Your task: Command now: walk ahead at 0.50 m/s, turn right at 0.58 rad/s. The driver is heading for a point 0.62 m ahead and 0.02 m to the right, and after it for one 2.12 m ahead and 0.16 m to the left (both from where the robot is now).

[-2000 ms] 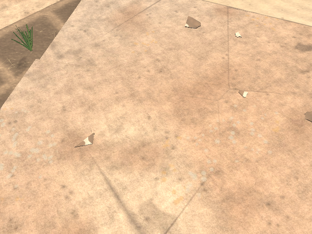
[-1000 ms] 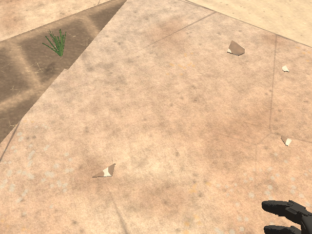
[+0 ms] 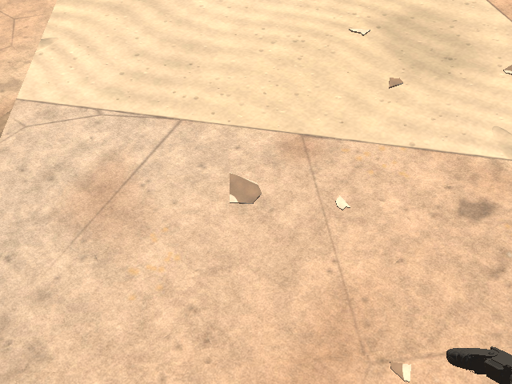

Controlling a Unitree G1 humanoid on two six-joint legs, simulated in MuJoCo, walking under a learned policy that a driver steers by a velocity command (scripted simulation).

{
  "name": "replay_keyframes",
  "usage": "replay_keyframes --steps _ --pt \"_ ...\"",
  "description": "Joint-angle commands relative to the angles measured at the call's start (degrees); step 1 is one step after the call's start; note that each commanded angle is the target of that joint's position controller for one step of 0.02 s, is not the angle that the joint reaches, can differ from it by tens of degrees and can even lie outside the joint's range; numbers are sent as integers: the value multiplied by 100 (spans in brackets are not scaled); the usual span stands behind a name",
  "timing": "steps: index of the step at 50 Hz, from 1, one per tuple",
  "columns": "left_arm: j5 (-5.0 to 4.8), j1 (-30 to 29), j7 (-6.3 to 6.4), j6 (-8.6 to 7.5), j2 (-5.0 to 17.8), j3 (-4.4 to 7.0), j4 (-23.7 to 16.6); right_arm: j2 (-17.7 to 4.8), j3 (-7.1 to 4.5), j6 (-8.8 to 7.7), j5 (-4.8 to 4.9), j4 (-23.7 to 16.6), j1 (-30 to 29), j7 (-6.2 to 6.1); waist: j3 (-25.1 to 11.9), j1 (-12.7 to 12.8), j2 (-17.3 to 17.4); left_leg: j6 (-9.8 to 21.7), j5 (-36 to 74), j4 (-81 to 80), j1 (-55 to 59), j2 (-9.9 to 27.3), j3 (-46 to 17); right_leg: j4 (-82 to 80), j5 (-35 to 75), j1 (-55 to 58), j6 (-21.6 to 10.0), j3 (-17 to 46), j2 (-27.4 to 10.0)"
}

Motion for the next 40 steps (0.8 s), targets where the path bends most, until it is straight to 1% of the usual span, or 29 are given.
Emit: replay_keyframes --steps 1,2,3,4,5,6,7,8,9,10,12,14,16,19,22,24,25,26,27,28,29,30,31,32,33,34,35,37,40 --pt "7 -32 52 5 866 251 -292 -767 -275 -168 43 -392 -61 20 -179 -325 -962 227 -480 -210 897 -115 88 -24 1463 -193 -656 1365 -1444" --pt "17 -102 43 21 747 212 -324 -852 -345 -195 23 -269 406 -7 -370 -580 -957 374 -476 -445 1558 -123 196 384 1662 -264 -523 1298 -1248" --pt "57 -116 16 8 451 100 -397 -1072 -430 -227 -76 -189 1094 -44 -1003 -906 -687 678 -610 -335 2813 444 -253 1528 1493 -665 -327 981 -934" --pt "36 463 18 -26 70 -15 -518 -1537 -545 -194 -173 -116 1825 -87 -1881 -860 541 1383 -1284 -447 4877 1731 -2177 3459 -138 -2288 94 195 -163" --pt "-78 792 21 -71 272 -37 -606 -1476 -558 -116 -39 62 2064 -25 -2070 -758 1766 1865 -2830 -1067 5362 2392 -4186 4691 -1618 -3648 236 -42 -205" --pt "-111 417 24 -51 801 92 -493 -938 -423 -83 24 -60 1756 -37 -1267 -895 909 1629 -3539 -1259 4732 2174 -3623 5183 -1138 -4038 298 76 -561" --pt "-52 -100 20 -14 921 135 -569 -730 -357 -26 2 -99 1490 -64 -693 -927 451 1386 -3083 -1281 4011 1922 -2663 5203 -664 -4023 324 -161 -757" --pt "8 -346 11 2 848 143 -633 -619 -306 4 -42 -88 1245 -70 -312 -819 246 1302 -2373 -1413 3339 1657 -1989 4966 -317 -3851 341 -234 -923" --pt "24 -427 -14 21 765 161 -666 -500 -265 7 -73 -49 1100 -83 -112 -696 323 1242 -1861 -1551 2921 1453 -1489 4702 -87 -3664 336 -234 -1090" --pt "-13 -367 -45 51 647 148 -673 -479 -257 -7 -89 -14 1040 -94 -49 -602 463 1207 -1558 -1698 2640 1324 -1100 4553 44 -3426 336 -302 -1193" --pt "-30 -392 -69 108 428 104 -723 -523 -290 -60 -47 87 1069 -92 -16 -568 446 1306 -1038 -1910 2504 1290 -589 4324 202 -3399 378 -427 -1266" --pt "20 -599 -61 106 293 54 -816 -669 -337 -93 -53 230 1201 -77 22 -584 234 1450 -533 -2033 2529 1336 -320 3828 477 -3522 422 -388 -1265" --pt "37 -769 -87 61 205 5 -835 -756 -355 -79 -41 339 1249 -58 3 -605 136 1478 -115 -2076 2667 1289 22 3151 981 -3503 426 -407 -1237" --pt "50 -1319 -198 -50 102 -71 -923 -869 -355 -15 48 471 1318 -56 139 -771 94 1363 109 -2108 2679 1119 540 1963 1786 -3162 371 -757 -1155" --pt "19 -1914 -302 -132 87 -103 -1118 -1031 -377 61 130 706 1717 -62 289 -964 77 1324 106 -2080 2994 1251 600 1253 1888 -3003 285 -1002 -1067" --pt "5 -2068 -340 -155 188 -73 -1217 -1108 -395 133 170 841 1859 -57 308 -914 161 1270 466 -1901 3375 1430 576 990 1531 -2952 147 -1046 -999" --pt "14 -2044 -348 -160 270 -41 -1234 -1164 -410 169 192 886 1868 -66 268 -834 217 1219 865 -1730 3517 1468 616 856 1325 -2782 61 -1100 -932" --pt "38 -1818 -342 -159 384 17 -1193 -1225 -419 200 203 913 1829 -78 96 -640 296 1148 1688 -1386 3596 1456 693 734 1161 -2334 -43 -1219 -786" --pt "63 -1205 -318 -153 545 121 -1020 -1236 -407 231 224 934 1742 -97 -286 -233 298 1017 2532 -636 3479 1303 922 477 1339 -1372 -200 -1380 -606" --pt "77 -343 -258 -128 864 282 -742 -1081 -336 226 172 926 1788 -125 -844 155 201 827 2456 440 2893 1042 1141 533 1539 36 -377 -1296 -611" --pt "149 548 -159 -81 1369 408 -607 -675 -180 174 -3 711 1868 -133 -1675 386 -681 550 494 2425 1231 601 1309 657 1499 1970 -888 412 -1882" --pt "108 523 -183 -104 1571 384 -607 -260 -22 49 -29 654 2330 -76 -2409 -4 -1800 368 -3545 3939 -284 -279 601 -166 569 2901 -1651 2931 -2876" --pt "97 391 -206 -137 976 230 -619 -874 -188 -13 169 675 1893 -27 -2015 197 -1194 441 -3480 4417 -865 34 32 -409 265 2605 -1421 2657 -2767" --pt "101 70 -211 -172 814 164 -602 -972 -221 -41 289 540 1483 -3 -1198 123 -1029 505 -2964 4328 -1049 271 118 -495 799 1833 -1199 1679 -2584" --pt "114 -247 -223 -195 682 128 -578 -876 -214 -29 234 567 1335 -35 -835 -60 -675 482 -2511 4052 -873 482 180 -611 1344 1143 -1047 1069 -2334" --pt "136 -491 -245 -227 523 89 -574 -847 -243 25 159 598 1351 -43 -563 -238 -685 433 -2188 3781 -633 621 143 -798 1791 580 -976 611 -2168" --pt "170 -652 -247 -272 424 72 -561 -757 -246 111 163 662 1515 -38 -506 -411 -739 396 -1945 3639 -287 712 59 -1015 1870 203 -927 302 -2072" --pt "176 -738 -234 -393 429 109 -430 -484 -206 256 171 703 1621 -61 -367 -546 -639 285 -1682 3381 -85 694 38 -1370 2083 -194 -983 -105 -2062" --pt "234 -711 -170 -496 538 164 -235 -475 -243 309 148 595 1312 -74 -58 -542 -494 186 -730 2715 -492 631 -173 -1621 2281 -217 -921 -694 -2003"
